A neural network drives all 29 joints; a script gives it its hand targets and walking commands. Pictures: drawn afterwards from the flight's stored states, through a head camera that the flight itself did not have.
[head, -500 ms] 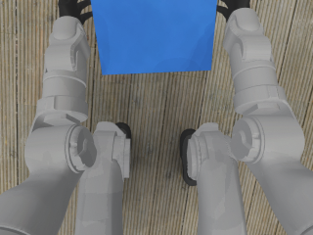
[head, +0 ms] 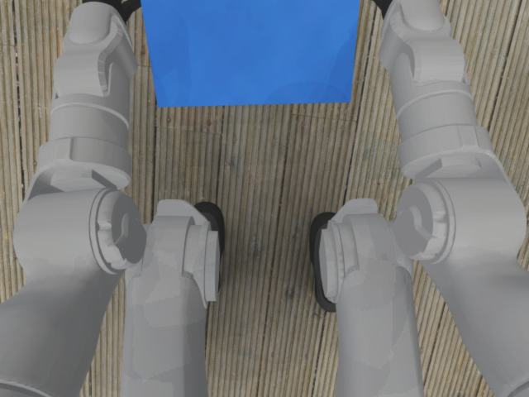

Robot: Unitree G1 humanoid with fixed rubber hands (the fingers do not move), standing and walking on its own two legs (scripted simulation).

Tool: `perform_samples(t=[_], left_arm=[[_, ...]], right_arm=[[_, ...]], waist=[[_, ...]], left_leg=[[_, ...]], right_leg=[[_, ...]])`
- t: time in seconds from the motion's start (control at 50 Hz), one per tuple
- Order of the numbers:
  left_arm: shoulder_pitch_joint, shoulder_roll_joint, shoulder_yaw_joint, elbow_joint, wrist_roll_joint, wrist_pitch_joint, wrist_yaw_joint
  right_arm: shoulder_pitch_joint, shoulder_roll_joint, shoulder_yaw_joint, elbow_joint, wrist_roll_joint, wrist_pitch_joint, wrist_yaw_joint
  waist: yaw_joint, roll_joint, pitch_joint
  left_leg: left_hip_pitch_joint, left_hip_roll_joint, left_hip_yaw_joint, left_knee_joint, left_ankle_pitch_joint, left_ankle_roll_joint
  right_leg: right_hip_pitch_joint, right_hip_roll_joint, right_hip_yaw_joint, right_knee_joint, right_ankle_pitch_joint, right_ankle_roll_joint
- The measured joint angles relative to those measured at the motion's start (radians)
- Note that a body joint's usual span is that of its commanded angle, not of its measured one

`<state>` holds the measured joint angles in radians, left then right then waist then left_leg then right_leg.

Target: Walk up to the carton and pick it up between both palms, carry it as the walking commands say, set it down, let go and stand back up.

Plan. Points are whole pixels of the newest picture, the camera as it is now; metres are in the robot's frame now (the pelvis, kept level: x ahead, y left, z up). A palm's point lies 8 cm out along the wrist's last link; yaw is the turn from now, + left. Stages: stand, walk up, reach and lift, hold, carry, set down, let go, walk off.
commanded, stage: set down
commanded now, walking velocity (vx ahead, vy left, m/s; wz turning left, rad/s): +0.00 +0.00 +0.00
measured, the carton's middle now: out of the picture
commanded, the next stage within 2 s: none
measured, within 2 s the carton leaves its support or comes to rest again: rests again in 1.54 s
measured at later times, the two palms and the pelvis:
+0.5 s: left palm (107, 2) +0.54 +0.19 -0.16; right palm out of the picture +0.55 -0.14 -0.16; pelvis +0.01 +0.00 +0.00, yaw +1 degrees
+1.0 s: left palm out of the picture +0.55 +0.19 -0.16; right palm out of the picture +0.56 -0.14 -0.16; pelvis +0.01 +0.00 +0.00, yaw +1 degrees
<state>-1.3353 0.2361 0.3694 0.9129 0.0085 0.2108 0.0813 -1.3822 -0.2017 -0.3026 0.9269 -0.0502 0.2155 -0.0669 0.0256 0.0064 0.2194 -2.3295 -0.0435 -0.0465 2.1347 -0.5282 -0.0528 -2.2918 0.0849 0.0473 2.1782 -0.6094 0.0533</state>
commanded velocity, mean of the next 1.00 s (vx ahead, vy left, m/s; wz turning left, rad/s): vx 0.00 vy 0.00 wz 0.00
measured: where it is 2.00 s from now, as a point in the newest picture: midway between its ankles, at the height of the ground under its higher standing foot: (267, 272)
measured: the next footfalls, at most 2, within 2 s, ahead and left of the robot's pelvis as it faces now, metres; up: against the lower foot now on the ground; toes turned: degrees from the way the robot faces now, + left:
none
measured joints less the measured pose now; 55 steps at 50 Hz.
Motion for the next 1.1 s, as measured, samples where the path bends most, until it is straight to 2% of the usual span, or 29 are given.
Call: perform_samples(t=[0.38, 1.1], left_arm=[[-0.015, -0.001, 0.038, 0.013, 0.028, -0.015, -0.033], [-0.028, 0.0, 0.085, 0.027, 0.074, -0.054, -0.082]], right_arm=[[-0.011, 0.006, -0.051, -0.005, -0.052, -0.009, 0.043], [-0.014, 0.018, -0.096, -0.004, -0.095, -0.058, 0.068]], waist=[[-0.004, 0.007, 0.018], [-0.005, 0.003, 0.028]], left_leg=[[0.006, -0.003, 0.007, 0.014, -0.015, 0.002], [0.01, -0.001, 0.007, 0.03, -0.047, -0.001]], right_leg=[[0.008, -0.003, 0.006, 0.018, -0.02, 0.001], [0.01, -0.003, 0.006, 0.034, -0.051, -0.002]])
